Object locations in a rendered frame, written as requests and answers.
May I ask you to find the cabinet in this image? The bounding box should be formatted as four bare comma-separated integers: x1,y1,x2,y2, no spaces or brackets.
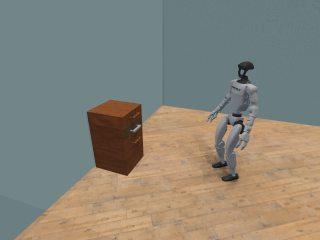
87,100,144,176

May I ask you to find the right robot shin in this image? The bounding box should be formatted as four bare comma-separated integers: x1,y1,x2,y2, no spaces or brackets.
214,144,225,164

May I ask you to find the robot left upper arm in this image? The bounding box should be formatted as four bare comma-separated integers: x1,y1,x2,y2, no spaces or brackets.
246,84,259,113

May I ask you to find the drawer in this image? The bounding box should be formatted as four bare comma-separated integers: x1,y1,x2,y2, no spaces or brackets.
124,116,142,141

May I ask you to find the robot left thigh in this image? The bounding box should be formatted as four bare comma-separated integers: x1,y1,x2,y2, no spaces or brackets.
225,121,245,158

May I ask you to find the left robot forearm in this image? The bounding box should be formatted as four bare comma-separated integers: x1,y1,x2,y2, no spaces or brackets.
243,106,259,134

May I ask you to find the robot right upper arm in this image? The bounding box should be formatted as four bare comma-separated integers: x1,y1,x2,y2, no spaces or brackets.
226,79,238,101

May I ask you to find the robot left hand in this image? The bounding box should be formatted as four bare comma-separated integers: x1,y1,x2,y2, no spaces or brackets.
235,132,250,150

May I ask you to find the robot right hand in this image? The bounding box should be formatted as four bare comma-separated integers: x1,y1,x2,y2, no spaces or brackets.
207,110,218,123

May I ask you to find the right robot forearm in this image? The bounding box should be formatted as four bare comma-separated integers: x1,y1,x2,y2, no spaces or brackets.
215,96,229,113

